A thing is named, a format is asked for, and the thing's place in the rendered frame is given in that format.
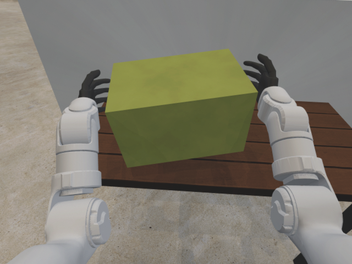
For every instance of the left robot forearm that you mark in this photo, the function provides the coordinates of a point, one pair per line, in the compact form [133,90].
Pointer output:
[76,153]

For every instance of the robot right hand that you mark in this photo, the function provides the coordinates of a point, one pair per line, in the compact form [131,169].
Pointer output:
[267,78]

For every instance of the left robot upper arm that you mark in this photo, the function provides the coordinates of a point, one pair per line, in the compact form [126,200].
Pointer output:
[74,230]

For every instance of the robot left hand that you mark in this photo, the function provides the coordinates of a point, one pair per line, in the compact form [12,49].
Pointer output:
[87,89]

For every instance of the right robot forearm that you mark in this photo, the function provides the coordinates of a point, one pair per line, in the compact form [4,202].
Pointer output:
[294,155]

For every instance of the right robot upper arm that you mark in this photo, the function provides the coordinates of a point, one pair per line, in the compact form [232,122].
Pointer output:
[310,216]

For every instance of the carton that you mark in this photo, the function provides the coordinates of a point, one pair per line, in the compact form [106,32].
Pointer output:
[180,107]

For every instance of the table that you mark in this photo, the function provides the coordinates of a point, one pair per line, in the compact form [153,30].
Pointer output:
[248,172]

